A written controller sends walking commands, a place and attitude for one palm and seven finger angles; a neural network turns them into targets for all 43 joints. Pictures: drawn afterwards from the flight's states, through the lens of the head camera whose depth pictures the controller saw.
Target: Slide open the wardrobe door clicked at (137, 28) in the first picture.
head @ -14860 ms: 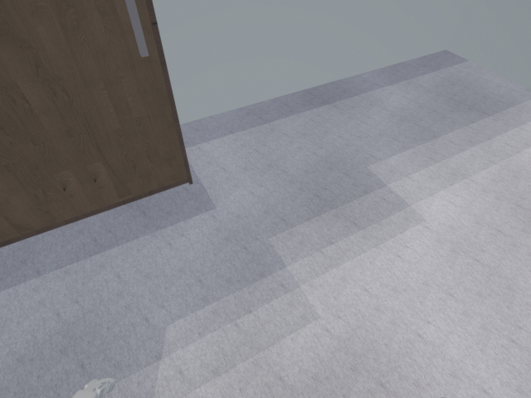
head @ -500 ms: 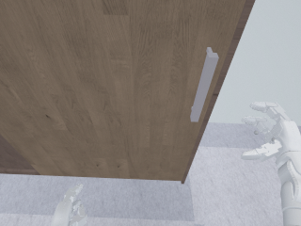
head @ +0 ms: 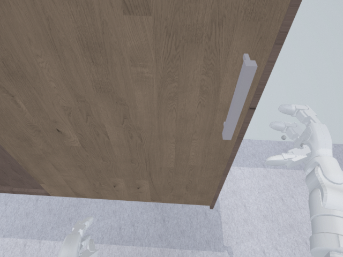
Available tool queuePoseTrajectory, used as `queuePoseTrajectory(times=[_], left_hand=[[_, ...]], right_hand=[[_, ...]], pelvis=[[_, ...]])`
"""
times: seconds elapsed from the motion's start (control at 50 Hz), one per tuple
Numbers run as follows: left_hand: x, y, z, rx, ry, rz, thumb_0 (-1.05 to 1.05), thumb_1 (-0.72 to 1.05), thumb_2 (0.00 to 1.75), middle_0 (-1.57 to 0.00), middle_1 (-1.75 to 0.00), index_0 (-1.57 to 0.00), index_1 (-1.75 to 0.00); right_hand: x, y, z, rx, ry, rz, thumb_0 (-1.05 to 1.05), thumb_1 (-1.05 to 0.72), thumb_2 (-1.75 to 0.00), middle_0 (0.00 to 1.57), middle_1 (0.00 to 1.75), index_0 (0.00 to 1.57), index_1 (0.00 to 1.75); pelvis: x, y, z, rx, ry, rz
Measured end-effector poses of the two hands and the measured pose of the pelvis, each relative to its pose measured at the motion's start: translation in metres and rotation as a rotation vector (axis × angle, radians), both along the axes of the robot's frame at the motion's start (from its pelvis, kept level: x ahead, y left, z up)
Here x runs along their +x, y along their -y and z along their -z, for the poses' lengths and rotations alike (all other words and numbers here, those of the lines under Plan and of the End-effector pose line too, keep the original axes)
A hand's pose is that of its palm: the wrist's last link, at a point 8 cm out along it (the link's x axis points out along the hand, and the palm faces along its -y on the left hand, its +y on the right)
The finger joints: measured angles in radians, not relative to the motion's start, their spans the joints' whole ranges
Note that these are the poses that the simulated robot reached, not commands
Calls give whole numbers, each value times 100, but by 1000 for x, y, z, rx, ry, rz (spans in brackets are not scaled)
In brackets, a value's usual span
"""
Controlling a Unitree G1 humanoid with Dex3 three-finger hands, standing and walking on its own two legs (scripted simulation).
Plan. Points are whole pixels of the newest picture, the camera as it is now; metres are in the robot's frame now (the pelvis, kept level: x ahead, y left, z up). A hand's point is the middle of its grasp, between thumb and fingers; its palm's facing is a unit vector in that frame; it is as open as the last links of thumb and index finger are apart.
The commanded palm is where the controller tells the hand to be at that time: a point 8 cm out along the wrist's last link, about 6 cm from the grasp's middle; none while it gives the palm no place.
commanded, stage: move the hooked fingers beside the handle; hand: right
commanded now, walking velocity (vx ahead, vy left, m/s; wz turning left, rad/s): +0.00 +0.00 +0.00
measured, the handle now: (235, 101) +0.51 -0.14 +0.10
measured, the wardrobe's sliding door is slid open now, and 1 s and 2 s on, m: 0.00 0.00 0.00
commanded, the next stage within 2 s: feel for the door with the fingertips in 1.44 s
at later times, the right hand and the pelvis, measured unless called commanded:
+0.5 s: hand (268, 118) +0.43 -0.20 +0.12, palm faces +0.04 +1.00 +0.01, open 14.0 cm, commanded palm +0.40 -0.26 +0.11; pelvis -0.01 +0.00 -0.01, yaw +0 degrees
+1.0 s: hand (265, 115) +0.44 -0.20 +0.11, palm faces +0.04 +1.00 +0.01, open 14.0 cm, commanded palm +0.42 -0.25 +0.11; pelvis +0.00 -0.01 -0.01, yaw +1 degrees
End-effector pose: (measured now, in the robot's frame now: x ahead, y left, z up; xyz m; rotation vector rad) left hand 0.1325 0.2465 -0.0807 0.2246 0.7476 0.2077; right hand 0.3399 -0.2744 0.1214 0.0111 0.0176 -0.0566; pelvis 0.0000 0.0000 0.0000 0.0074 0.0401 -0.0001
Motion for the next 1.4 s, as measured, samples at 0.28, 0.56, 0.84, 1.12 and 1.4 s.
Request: queuePoseTrajectory(times=[0.28, 0.56, 0.84, 1.12, 1.4], left_hand=[[-40, -19, 15, 25, -118, -40, 1, 90, 90, -21, -30, -20, -30], [-88, -23, 25, 18, -233, -114, 1, 90, 90, -21, -30, -20, -30], [-104, -14, 28, 5, -292, -143, 1, 90, 90, -21, -30, -20, -30], [-71, -3, 26, -8, -231, -101, 0, 90, 90, -21, -30, -20, -30], [-60, -5, 25, -11, -199, -70, 0, 90, 90, -21, -30, -20, -30]], right_hand=[[31, -10, 4, 0, -15, -12, -2, 50, -30, 30, 120, 30, 120], [70, -18, 4, -5, -17, -14, -2, 50, -30, 30, 120, 30, 120], [89, -18, 14, 4, -26, -21, -2, 50, -30, 30, 120, 30, 120], [81, -23, 10, 10, -8, -30, -2, 50, -30, 30, 120, 30, 120], [71, -29, 7, -10, 11, -24, -2, 50, -30, 30, 120, 30, 120]], pelvis=[[-12, -6, 5, 2, -34, 8], [-12, -2, 9, 4, -81, -8], [-5, 6, 12, 9, -118, -23], [0, 11, 11, 15, -101, -10], [-6, 6, 11, 13, -87, -2]])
